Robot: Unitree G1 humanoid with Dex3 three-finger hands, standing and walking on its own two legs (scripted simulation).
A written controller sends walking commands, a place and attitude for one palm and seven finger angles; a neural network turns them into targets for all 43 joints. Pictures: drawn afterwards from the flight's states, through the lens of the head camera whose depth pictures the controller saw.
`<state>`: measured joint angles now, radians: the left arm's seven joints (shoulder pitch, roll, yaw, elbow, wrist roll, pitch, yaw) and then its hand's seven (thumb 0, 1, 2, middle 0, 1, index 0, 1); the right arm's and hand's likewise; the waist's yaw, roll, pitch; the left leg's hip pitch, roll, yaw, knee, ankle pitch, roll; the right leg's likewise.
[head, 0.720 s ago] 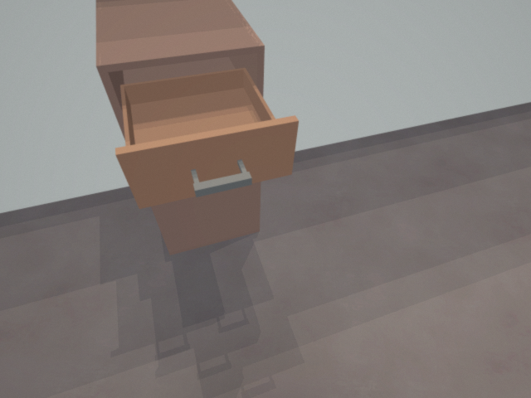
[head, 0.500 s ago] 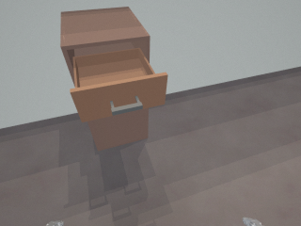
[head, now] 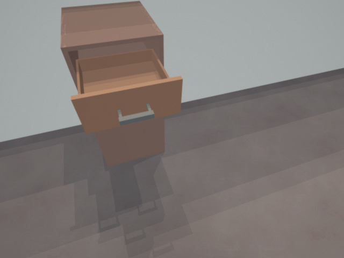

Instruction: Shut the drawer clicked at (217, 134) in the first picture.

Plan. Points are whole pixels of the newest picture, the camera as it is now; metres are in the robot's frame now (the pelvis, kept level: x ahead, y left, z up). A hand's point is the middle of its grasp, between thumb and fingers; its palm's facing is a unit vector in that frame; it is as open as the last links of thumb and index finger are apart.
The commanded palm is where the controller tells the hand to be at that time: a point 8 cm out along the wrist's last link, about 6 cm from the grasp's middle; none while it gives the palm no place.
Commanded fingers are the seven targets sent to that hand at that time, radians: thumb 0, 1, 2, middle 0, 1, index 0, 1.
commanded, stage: stand and wait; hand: left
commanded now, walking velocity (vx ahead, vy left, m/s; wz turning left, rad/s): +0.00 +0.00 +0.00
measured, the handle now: (135, 113) +0.56 +0.16 -0.02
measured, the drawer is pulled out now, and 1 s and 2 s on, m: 0.30 0.30 0.30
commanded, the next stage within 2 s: look at it before walking up in 0.24 s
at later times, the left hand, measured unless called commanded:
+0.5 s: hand out of the picture +0.07 +0.24 -0.16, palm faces -0.04 -0.95 -0.32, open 7.4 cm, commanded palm none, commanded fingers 0.00 0.90 0.90 -0.20 -0.30 -0.20 -0.30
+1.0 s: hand out of the picture +0.07 +0.24 -0.16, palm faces -0.03 -0.95 -0.32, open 7.4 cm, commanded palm none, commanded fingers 0.00 0.90 0.90 -0.20 -0.30 -0.20 -0.30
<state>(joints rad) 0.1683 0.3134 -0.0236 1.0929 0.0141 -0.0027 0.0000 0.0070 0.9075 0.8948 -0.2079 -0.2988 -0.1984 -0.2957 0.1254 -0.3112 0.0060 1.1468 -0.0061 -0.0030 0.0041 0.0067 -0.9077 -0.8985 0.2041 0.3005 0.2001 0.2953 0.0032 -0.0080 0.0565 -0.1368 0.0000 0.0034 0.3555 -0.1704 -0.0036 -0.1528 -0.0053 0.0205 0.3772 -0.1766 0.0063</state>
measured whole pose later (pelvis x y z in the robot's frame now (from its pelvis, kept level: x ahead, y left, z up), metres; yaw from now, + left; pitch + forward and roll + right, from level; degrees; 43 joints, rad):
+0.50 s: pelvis +0.00 +0.00 +0.00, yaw +0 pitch -3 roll +0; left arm 0.14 0.33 -0.02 1.09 0.02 -0.01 0.00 0.01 0.91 0.89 -0.21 -0.30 -0.20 -0.30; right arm 0.11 -0.32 0.00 1.14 -0.01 -0.01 0.00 0.01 -0.91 -0.90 0.20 0.30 0.20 0.30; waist 0.00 -0.01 0.04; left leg -0.14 0.01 0.01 0.35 -0.16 -0.01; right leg -0.16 0.00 0.03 0.37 -0.17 0.00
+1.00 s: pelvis +0.00 +0.00 +0.00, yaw +0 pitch -2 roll +0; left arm 0.15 0.33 -0.02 1.09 0.02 -0.01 0.00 0.01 0.91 0.89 -0.21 -0.30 -0.20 -0.30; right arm 0.11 -0.32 0.01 1.13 0.00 -0.01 0.00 0.01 -0.91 -0.90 0.20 0.30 0.20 0.30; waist 0.00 -0.01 0.04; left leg -0.13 0.00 0.00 0.34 -0.16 -0.01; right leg -0.14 0.00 0.02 0.36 -0.17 0.01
